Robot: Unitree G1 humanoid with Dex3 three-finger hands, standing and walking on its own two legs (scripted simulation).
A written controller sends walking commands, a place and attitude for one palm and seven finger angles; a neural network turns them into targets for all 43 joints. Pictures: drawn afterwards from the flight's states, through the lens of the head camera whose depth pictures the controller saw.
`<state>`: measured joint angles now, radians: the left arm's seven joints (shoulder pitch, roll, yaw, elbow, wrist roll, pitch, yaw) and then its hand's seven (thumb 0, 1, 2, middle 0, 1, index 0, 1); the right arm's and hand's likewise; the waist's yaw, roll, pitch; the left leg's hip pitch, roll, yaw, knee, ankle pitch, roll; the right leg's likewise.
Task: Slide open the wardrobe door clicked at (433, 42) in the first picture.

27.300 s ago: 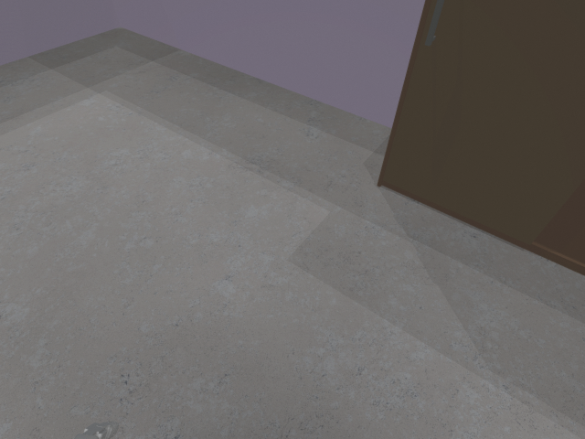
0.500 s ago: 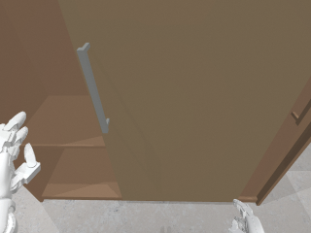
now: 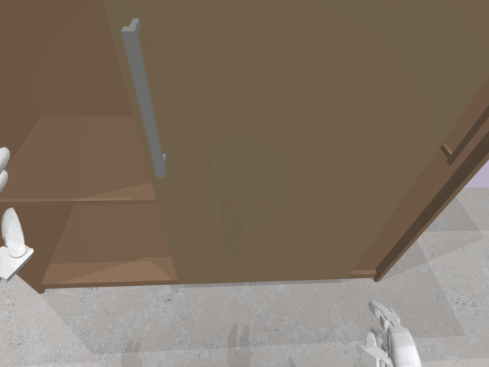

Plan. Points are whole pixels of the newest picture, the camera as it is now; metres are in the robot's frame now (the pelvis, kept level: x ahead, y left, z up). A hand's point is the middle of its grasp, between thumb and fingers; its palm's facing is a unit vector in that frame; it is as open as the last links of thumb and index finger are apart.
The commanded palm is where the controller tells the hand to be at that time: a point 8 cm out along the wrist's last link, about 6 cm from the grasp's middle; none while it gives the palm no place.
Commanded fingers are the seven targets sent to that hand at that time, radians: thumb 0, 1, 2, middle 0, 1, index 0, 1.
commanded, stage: step back with the hand held close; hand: left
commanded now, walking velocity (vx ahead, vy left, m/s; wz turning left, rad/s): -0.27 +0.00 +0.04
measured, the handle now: (150, 110) +0.52 +0.23 +0.14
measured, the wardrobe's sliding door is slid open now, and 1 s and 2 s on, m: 0.55 0.55 0.55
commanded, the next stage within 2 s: stop stepping back and stand still in 0.54 s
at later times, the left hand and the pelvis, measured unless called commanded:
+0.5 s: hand out of the picture +0.09 +0.28 +0.18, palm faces +0.50 -0.78 -0.38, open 7.4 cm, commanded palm +0.02 +0.32 +0.18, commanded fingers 0.00 0.90 0.90 -0.20 -0.30 -0.20 -0.30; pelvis -0.09 +0.01 -0.02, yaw +5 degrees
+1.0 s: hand out of the picture -0.01 +0.32 +0.18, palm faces +0.54 -0.79 -0.29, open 7.4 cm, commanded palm -0.07 +0.34 +0.18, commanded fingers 0.00 0.90 0.90 -0.20 -0.30 -0.20 -0.30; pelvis -0.21 +0.04 -0.02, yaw +0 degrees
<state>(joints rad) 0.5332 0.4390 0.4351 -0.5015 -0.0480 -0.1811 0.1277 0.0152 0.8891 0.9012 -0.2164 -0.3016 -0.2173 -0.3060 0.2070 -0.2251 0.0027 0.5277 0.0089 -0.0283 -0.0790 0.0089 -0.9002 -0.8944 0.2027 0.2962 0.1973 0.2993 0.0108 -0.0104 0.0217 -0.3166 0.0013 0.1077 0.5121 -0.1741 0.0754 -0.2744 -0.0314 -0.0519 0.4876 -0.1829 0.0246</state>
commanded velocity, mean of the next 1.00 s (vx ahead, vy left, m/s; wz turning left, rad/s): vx -0.12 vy -0.01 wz -0.04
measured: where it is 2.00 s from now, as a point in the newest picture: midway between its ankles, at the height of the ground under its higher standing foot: outside the picture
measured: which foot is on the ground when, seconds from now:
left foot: down 0.00-0.78, up 0.80-0.96, down 0.98-1.00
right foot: down 0.00-0.48, up 0.50-0.78, down 0.80-0.98, up 1.00-1.00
